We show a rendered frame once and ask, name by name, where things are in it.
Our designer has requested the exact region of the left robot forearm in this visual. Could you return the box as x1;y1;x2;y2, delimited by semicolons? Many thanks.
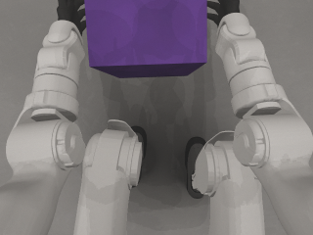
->
6;20;85;162

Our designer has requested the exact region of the carton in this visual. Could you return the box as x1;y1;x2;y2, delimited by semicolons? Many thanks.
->
84;0;207;78

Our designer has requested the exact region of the right robot hand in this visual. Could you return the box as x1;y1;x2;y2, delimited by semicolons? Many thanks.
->
206;0;240;28

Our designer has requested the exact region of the robot left shin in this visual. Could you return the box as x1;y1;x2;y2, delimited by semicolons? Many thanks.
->
82;119;137;171

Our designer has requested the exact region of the right robot foot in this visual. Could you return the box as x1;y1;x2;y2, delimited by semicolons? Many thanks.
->
185;136;206;199

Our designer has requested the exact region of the right robot upper arm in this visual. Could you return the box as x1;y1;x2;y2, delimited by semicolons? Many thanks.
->
232;114;313;235

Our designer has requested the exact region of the left robot hand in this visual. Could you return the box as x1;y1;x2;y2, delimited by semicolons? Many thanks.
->
57;0;87;36

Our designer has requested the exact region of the right robot forearm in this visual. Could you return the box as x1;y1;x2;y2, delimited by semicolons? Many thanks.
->
215;13;313;138

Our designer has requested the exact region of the left robot upper arm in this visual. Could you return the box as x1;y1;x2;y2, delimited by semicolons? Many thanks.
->
0;118;86;235

